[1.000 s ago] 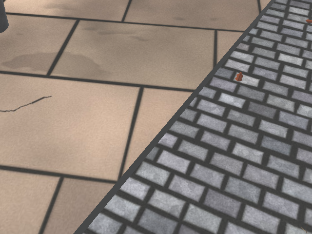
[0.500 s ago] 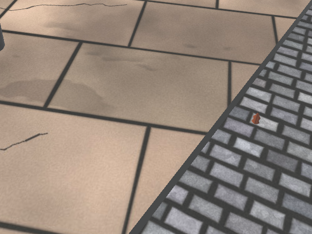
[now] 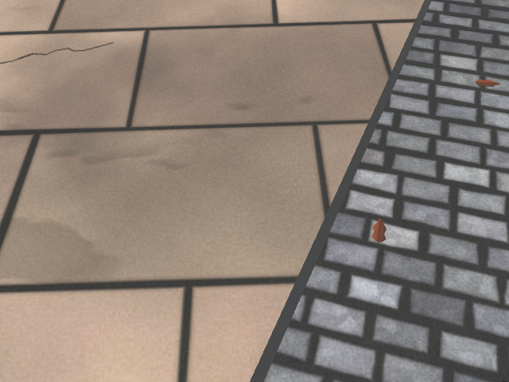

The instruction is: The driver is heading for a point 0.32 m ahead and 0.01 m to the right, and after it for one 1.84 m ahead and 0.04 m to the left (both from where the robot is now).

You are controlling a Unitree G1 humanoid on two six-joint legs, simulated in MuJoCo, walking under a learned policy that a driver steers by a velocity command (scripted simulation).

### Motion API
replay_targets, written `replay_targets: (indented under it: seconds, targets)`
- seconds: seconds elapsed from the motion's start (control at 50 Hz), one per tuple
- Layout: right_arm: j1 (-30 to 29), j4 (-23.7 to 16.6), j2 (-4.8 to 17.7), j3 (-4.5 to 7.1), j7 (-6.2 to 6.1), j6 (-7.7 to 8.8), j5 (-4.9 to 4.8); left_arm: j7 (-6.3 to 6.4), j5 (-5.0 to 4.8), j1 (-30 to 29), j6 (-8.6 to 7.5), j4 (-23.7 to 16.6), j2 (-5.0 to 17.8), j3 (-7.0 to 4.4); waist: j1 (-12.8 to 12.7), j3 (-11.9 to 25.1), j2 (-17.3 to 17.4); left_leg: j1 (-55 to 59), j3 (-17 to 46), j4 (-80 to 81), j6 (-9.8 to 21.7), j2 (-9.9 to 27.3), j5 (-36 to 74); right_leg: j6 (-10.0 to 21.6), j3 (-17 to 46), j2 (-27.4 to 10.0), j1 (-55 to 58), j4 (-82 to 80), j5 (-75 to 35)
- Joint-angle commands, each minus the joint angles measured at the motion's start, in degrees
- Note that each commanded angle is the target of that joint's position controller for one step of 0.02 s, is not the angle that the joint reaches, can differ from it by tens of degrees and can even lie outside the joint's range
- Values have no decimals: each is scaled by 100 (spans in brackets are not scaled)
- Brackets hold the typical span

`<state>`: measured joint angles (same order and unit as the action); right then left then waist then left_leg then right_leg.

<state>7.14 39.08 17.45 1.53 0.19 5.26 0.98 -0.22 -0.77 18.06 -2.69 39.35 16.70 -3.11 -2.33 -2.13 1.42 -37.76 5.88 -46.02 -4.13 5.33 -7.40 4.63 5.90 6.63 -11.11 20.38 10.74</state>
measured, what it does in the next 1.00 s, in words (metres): walks ahead: left foot, then right foot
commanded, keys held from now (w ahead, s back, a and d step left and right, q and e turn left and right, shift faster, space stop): w+e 0.22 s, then w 0.20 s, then w+q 0.58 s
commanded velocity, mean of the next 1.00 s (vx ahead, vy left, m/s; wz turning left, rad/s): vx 0.50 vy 0.00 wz -0.04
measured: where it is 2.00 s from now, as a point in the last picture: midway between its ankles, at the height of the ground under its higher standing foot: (256, 173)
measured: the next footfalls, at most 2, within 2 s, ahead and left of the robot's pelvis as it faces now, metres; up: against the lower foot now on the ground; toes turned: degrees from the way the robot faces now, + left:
left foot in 0.18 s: +0.28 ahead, +0.15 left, +0.00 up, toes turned -11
right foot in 0.66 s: +0.48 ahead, -0.16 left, +0.00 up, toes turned -9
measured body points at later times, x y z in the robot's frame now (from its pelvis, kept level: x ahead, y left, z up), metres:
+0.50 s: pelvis +0.27 +0.04 +0.00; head +0.30 +0.04 +0.45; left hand +0.52 +0.23 -0.09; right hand +0.21 -0.24 -0.12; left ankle +0.24 +0.16 -0.75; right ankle +0.36 -0.15 -0.69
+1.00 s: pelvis +0.51 -0.04 +0.00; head +0.53 -0.03 +0.45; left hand +0.54 +0.25 -0.12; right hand +0.70 -0.30 -0.09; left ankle +0.67 +0.12 -0.69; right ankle +0.44 -0.15 -0.75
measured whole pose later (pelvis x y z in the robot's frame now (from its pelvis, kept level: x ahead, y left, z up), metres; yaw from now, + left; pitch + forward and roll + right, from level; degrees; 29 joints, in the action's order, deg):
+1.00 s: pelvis +0.51 -0.04 +0.00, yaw +2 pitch +1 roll -3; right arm 7.9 41.4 17.4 3.5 1.6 1.5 -1.2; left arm 0.1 0.3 19.1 -5.1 46.6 16.3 -4.7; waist -4.1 -1.7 2.5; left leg -38.8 2.3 -45.9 -0.3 6.1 -2.1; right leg 0.2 -10.9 0.8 0.0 13.3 13.7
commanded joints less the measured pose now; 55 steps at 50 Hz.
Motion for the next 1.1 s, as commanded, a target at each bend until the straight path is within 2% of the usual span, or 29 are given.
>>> replay_targets:
  seconds: [0.02,0.1,0.14,0.16,0.18,0.2,0.22,0.24,0.26,0.28,0.3,0.34,0.44,0.48,0.54,0.58,0.62,0.64,0.66,0.68,0.7,0.72,0.76,0.78,0.8,0.86,0.96,1.06,1.1]
  targets:
    - [-470,-399,303,55,20,78,-54,93,-46,-6,-37,-316,1039,-310,-105,264,-575,1095,-346,1062,-102,-459,1159,826,820,-1065,-725,-609,-835]
    - [-571,-455,609,197,78,157,-146,120,-87,176,29,-218,972,-313,-42,327,-752,1329,-21,1682,90,-495,839,625,1566,-1352,-77,-33,-201]
    - [-150,-357,724,295,72,204,-161,118,-56,59,60,-247,893,-304,239,380,-870,1884,-98,1877,322,-493,428,472,1783,-1342,-18,413,-195]
    - [316,-268,847,374,38,228,-119,104,-31,69,55,-271,689,-237,479,634,-815,2647,-71,2003,507,-345,316,296,1630,-1098,-183,971,-247]
    - [1073,-219,1144,463,-12,243,-23,75,41,155,35,-352,291,-94,770,1345,-153,3946,828,2023,867,602,-170,77,1135,-714,-742,2515,445]
    - [1515,-18,1620,587,9,149,41,67,-113,883,-21,-566,13,8,442,1946,1785,5517,3513,2634,1791,1813,-1652,-253,341,-24,-2663,4355,2386]
    - [1426,-78,1121,498,45,127,-84,93,-169,834,-20,-414,616,-97,576,1601,1281,5333,4064,2924,1772,1876,-2905,-350,459,-483,-3373,5178,2177]
    - [1247,-104,796,408,31,105,-107,97,-124,283,8,-431,893,-181,724,952,737,4746,3187,2973,1544,1595,-2688,-377,389,-641,-3509,5388,1636]
    - [1029,-98,667,351,38,81,-53,111,-51,-6,27,-465,829,-176,664,619,363,4160,2427,2996,1417,1322,-1864,-405,245,-797,-3332,5300,1237]
    - [893,-39,535,308,43,63,-27,98,1,-215,11,-531,738,-173,597,329,335,3710,1908,3092,1425,1093,-1177,-415,249,-908,-3244,5029,975]
    - [839,1,454,269,34,69,9,64,-21,-224,8,-556,628,-166,478,215,447,3379,1511,3232,1412,922,-777,-403,223,-1023,-3004,4841,818]
    - [839,113,402,267,39,106,-41,24,-57,-182,22,-533,438,-123,377,183,588,3157,1050,3423,1515,792,-253,-427,90,-1065,-2786,4412,769]
    - [960,387,729,346,36,85,-161,-45,58,-868,-53,-690,161,26,454,89,297,3154,369,3704,1660,771,764,-508,-240,-1200,-2743,2760,-186]
    - [1084,491,799,346,31,25,-221,-90,43,-1279,-131,-763,99,63,577,2,292,3020,152,3688,1583,615,866,-534,-404,-1100,-2391,2012,-659]
    - [1432,664,928,370,24,-60,-270,-158,-19,-1736,-213,-870,186,40,709,-57,319,3109,239,3529,1521,686,876,-554,-485,-894,-1985,1338,-930]
    - [1503,732,987,391,1,-118,-298,-194,-41,-1803,-264,-917,317,-13,616,-55,391,3289,444,3329,1420,817,829,-457,-409,-843,-1738,998,-804]
    - [1412,755,1035,406,-28,-171,-304,-175,-27,-1349,-298,-791,496,-118,242,150,409,3244,432,2823,1242,773,1266,-284,-484,-742,-856,607,-747]
    - [1431,750,906,361,-28,-168,-276,-120,17,-726,-293,-595,709,-242,-58,557,312,3011,232,2075,1092,486,1727,-141,-534,-715,179,516,-718]
    - [1335,611,577,233,-18,-139,-173,-45,127,200,-277,-465,1052,-362,-499,1321,-37,2158,-17,611,860,154,887,185,194,-1527,1672,713,-706]
    - [1956,446,-60,37,-28,-58,-157,-9,209,639,-195,-391,1557,-467,-322,2148,-1584,174,-506,-1441,465,-615,-1937,962,2438,-3032,3444,389,26]
    - [1874,515,404,149,-30,-12,-301,-24,167,735,-173,-333,1109,-369,-453,2168,-1475,-455,71,-2357,445,-509,-2576,1134,3323,-3082,3183,-138,1055]
    - [1463,421,749,268,-26,-16,-387,-25,94,407,-184,-309,815,-266,-401,1314,-1152,-808,93,-2636,481,-261,-2140,933,2538,-2894,2558,-272,1184]
    - [1067,354,646,290,-42,-87,-284,-56,89,-234,-218,-264,423,-146,-102,547,-851,-570,-39,-2339,450,62,-1379,730,1389,-2432,1349,-623,444]
    - [1094,377,546,308,-44,-166,-252,-68,131,-441,-261,-234,289,-114,68,324,-827,-268,13,-2166,444,178,-1129,625,926,-2245,877,-851,72]
    - [1180,363,402,286,-31,-232,-272,-67,146,-567,-302,-184,332,-146,206,259,-934,-22,0,-2071,400,225,-998,663,690,-2271,563,-1015,-220]
    - [939,232,219,264,-18,-355,-244,-31,142,-647,-402,-8,453,-229,307,37,-594,-107,13,-1618,297,266,-595,715,-9,-2277,324,-1284,-1010]
    - [153,-42,82,187,162,-326,-219,55,109,-490,-361,224,760,-332,81,-130,-413,93,-290,17,378,176,803,544,-1037,-2125,458,-1368,-1339]
    - [-590,-425,219,209,294,-358,-217,70,-45,-149,-219,485,1010,-433,-105,-343,-361,49,-614,833,673,50,484,336,-1426,-2358,1243,-1097,-1530]
    - [-521,-518,356,281,317,-385,-196,79,-94,-155,-137,526,1170,-478,41,-166,-482,445,-914,934,881,-226,-94,217,-1603,-2377,1511,-489,-2979]
Velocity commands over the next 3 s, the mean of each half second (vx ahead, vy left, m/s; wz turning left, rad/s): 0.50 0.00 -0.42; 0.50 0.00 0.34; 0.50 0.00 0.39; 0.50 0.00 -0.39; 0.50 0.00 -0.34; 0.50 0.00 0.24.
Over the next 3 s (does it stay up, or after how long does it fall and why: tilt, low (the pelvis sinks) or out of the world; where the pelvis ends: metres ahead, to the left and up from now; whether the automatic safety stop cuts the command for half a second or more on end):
stays up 1.61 -0.04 0.00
